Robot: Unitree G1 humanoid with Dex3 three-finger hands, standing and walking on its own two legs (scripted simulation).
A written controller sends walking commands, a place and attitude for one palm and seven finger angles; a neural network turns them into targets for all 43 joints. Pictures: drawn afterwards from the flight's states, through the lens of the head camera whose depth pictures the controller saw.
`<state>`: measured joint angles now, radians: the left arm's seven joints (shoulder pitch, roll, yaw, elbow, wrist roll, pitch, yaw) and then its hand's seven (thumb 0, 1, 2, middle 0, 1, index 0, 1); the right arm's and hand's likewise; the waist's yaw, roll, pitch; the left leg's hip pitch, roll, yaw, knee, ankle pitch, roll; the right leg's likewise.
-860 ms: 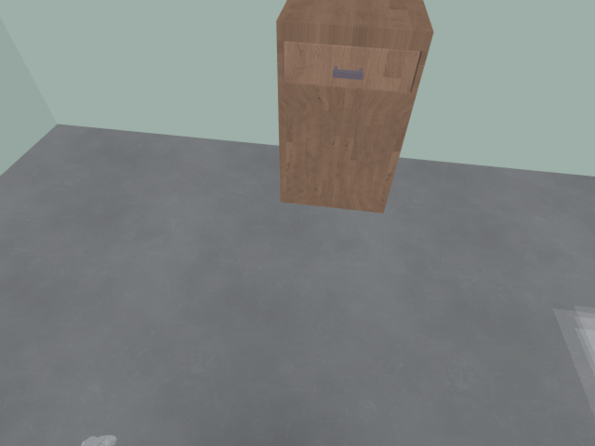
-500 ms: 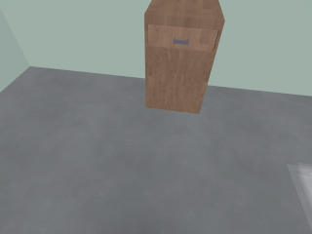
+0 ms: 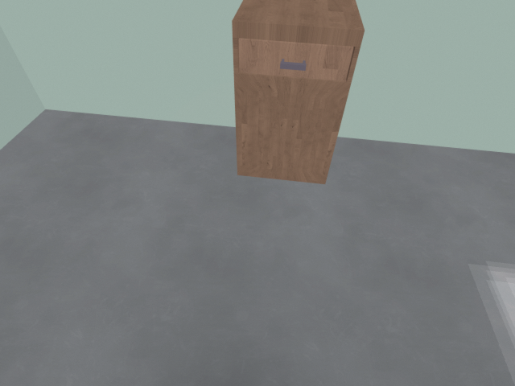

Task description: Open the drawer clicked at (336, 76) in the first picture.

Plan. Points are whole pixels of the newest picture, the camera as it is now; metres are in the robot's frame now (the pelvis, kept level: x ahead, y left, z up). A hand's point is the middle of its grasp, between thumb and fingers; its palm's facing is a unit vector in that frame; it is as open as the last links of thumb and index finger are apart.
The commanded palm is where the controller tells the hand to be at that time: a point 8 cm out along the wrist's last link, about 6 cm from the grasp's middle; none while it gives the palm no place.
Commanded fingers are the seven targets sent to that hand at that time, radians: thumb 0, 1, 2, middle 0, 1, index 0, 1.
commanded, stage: look at it before walking up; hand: left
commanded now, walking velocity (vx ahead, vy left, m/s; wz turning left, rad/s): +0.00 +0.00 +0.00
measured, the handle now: (293, 63) +1.30 -0.08 -0.08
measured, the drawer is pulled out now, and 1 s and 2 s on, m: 0.00 0.00 0.00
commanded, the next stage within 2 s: walk to a spot facing it in 0.58 s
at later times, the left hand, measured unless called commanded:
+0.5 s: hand out of the picture +0.07 +0.25 -0.16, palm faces -0.03 -0.94 -0.33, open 7.4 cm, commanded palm none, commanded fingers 0.00 0.90 0.90 -0.20 -0.30 -0.20 -0.30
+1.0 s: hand out of the picture +0.07 +0.18 -0.18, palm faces -0.12 -0.97 -0.23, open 7.4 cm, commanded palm none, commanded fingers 0.00 0.90 0.90 -0.20 -0.30 -0.20 -0.30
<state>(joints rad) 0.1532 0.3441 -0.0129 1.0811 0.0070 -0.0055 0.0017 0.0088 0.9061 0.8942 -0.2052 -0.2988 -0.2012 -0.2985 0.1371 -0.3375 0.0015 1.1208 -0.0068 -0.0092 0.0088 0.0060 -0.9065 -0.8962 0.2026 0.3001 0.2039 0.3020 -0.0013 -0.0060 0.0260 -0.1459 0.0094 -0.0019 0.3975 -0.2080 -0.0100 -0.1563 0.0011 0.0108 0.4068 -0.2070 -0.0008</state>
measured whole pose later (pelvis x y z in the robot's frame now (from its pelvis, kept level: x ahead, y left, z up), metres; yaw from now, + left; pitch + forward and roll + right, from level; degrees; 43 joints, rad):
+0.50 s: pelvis +0.00 +0.00 +0.00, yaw +0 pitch -2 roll +0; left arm 0.16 0.34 -0.01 1.09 0.01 -0.01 0.00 0.01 0.91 0.89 -0.21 -0.30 -0.20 -0.30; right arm 0.13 -0.34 0.00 1.12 -0.01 -0.01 0.01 0.01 -0.91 -0.90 0.20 0.30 0.20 0.30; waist 0.00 -0.01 0.03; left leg -0.14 0.01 0.00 0.38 -0.20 -0.01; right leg -0.15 0.00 0.01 0.39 -0.20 0.00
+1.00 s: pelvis +0.04 -0.03 -0.02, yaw -9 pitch -1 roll +1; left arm 0.33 0.23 0.03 1.03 0.02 0.03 -0.04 0.01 0.91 0.89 -0.20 -0.30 -0.20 -0.30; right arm 0.26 -0.24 -0.03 1.06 -0.02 -0.02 0.00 0.00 -0.91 -0.90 0.20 0.30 0.20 0.30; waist 0.02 0.01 0.02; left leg -0.12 0.09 0.14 0.54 -0.38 -0.04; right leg -0.30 0.00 -0.05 0.69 -0.43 -0.02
